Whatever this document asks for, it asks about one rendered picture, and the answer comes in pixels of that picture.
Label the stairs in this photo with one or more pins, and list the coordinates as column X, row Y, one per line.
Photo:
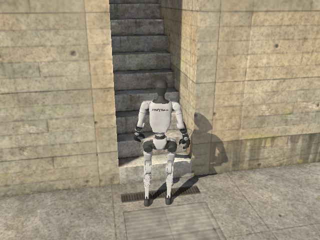
column 140, row 58

